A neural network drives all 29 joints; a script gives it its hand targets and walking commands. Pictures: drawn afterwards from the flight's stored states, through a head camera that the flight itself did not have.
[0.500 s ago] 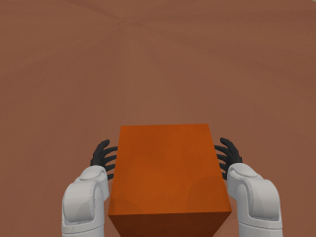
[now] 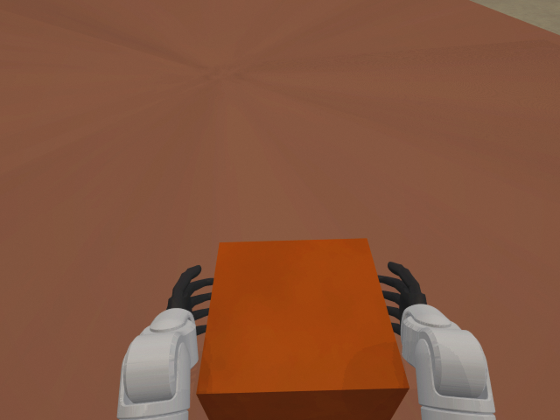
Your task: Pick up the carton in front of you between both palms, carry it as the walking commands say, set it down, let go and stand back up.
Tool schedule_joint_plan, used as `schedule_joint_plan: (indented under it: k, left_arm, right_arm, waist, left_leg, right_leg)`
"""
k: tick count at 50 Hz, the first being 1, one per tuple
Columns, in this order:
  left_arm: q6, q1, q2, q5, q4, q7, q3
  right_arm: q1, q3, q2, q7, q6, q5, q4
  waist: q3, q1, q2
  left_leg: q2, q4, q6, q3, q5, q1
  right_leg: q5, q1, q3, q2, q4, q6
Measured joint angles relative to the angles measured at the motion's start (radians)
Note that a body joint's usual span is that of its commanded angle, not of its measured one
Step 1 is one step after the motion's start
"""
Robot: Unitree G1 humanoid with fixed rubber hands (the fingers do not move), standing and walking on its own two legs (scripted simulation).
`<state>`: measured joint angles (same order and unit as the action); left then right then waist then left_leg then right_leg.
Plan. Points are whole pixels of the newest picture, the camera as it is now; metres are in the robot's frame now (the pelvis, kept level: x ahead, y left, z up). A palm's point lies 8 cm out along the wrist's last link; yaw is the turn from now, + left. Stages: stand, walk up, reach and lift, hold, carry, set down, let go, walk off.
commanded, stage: carry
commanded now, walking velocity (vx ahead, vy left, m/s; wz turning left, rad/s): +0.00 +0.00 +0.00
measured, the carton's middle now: (296, 350) +0.26 +0.00 -0.01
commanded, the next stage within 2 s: hold in 1.28 s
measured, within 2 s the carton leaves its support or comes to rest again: neither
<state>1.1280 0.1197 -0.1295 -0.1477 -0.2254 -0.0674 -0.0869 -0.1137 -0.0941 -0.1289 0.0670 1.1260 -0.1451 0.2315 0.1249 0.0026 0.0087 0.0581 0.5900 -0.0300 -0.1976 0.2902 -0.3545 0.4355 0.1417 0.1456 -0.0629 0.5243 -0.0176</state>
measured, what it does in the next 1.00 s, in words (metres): shifts its weight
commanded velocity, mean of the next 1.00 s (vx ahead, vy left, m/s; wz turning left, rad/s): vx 0.00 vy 0.00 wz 0.00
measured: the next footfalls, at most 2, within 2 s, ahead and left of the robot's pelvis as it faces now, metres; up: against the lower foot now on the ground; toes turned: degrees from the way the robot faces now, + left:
none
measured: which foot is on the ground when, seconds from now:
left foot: down 0.00-1.00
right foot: down 0.00-1.00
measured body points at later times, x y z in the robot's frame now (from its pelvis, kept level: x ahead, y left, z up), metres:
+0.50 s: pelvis -0.05 +0.00 +0.01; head -0.07 +0.00 +0.45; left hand +0.25 +0.15 +0.03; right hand +0.25 -0.15 +0.03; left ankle +0.01 +0.10 -0.73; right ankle -0.10 -0.11 -0.73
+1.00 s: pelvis -0.06 -0.01 +0.00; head -0.08 -0.01 +0.45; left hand +0.24 +0.14 +0.04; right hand +0.24 -0.16 +0.04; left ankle +0.01 +0.10 -0.73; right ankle -0.10 -0.11 -0.73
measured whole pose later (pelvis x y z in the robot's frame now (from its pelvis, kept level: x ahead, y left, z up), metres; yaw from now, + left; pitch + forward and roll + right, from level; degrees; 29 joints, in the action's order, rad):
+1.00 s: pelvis -0.06 -0.01 +0.00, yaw +0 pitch +2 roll +0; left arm 0.74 0.19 -0.14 -0.23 0.15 -0.03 -0.15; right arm -0.19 -0.16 -0.14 0.02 0.73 -0.23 -0.14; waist 0.09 0.00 0.00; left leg 0.08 0.51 -0.03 -0.18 0.15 -0.39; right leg 0.36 0.21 0.16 -0.04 0.54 0.01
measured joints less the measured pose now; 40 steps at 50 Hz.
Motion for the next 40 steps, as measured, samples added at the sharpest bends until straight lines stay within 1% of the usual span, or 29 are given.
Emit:
schedule_joint_plan:
  k: [6,10,17,23,27,31,35,40]
  left_arm:
    - [-0.073,-0.019,0.001,-0.012,0.047,0.009,0.005]
    - [-0.128,-0.021,0.002,-0.027,0.099,0.017,0.004]
    - [-0.25,0.01,-0.001,-0.065,0.253,0.035,-0.02]
    - [-0.37,0.076,-0.009,-0.102,0.405,0.048,-0.071]
    - [-0.428,0.108,-0.015,-0.111,0.449,0.05,-0.099]
    - [-0.439,0.107,-0.015,-0.1,0.424,0.045,-0.096]
    - [-0.415,0.087,-0.011,-0.085,0.381,0.038,-0.077]
    - [-0.393,0.073,-0.009,-0.084,0.377,0.037,-0.066]
  right_arm:
    - [0.017,0.005,0.001,-0.011,-0.073,-0.013,-0.05]
    - [0.017,0.004,0.001,-0.021,-0.129,-0.029,-0.103]
    - [-0.013,-0.02,-0.001,-0.04,-0.25,-0.068,-0.256]
    - [-0.079,-0.069,-0.009,-0.052,-0.371,-0.105,-0.408]
    - [-0.11,-0.096,-0.015,-0.054,-0.43,-0.114,-0.454]
    - [-0.11,-0.094,-0.015,-0.05,-0.442,-0.102,-0.43]
    - [-0.09,-0.077,-0.011,-0.045,-0.418,-0.086,-0.386]
    - [-0.075,-0.069,-0.009,-0.045,-0.395,-0.086,-0.381]
  waist:
    - [-0.007,-0.002,0.0]
    - [-0.003,-0.003,-0.001]
    - [-0.004,-0.003,-0.004]
    - [-0.021,-0.002,-0.007]
    - [-0.034,-0.002,-0.007]
    - [-0.041,-0.003,-0.007]
    - [-0.037,-0.004,-0.006]
    - [-0.029,-0.005,-0.006]
  left_leg:
    - [0.002,-0.009,-0.001,0.002,-0.019,0.004]
    - [0.003,-0.023,-0.003,0.003,-0.037,0.005]
    - [0.003,-0.051,-0.005,0.004,-0.074,0.006]
    - [0.005,-0.074,-0.007,0.006,-0.106,-0.001]
    - [0.007,-0.082,-0.008,0.008,-0.122,-0.01]
    - [0.009,-0.083,-0.007,0.009,-0.129,-0.02]
    - [0.011,-0.079,-0.006,0.01,-0.13,-0.026]
    - [0.013,-0.075,-0.003,0.012,-0.129,-0.028]
  right_leg:
    - [-0.012,0.0,0.004,0.002,0.001,0.003]
    - [-0.024,0.003,0.006,0.003,-0.003,0.005]
    - [-0.048,0.012,0.009,0.006,-0.007,0.01]
    - [-0.069,0.029,0.011,0.01,-0.009,0.015]
    - [-0.078,0.042,0.012,0.013,-0.006,0.019]
    - [-0.081,0.055,0.012,0.014,0.0,0.021]
    - [-0.079,0.063,0.013,0.015,0.007,0.022]
    - [-0.076,0.065,0.013,0.016,0.012,0.025]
